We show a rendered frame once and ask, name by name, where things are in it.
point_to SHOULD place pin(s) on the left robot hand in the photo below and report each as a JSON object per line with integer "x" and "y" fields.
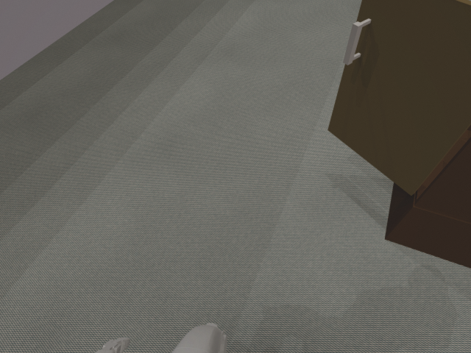
{"x": 115, "y": 346}

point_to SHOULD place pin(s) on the cupboard door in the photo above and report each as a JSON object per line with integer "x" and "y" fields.
{"x": 406, "y": 101}

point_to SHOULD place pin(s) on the handle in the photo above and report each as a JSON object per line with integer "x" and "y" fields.
{"x": 353, "y": 41}

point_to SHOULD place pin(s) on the robot left thigh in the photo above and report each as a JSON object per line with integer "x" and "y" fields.
{"x": 203, "y": 339}

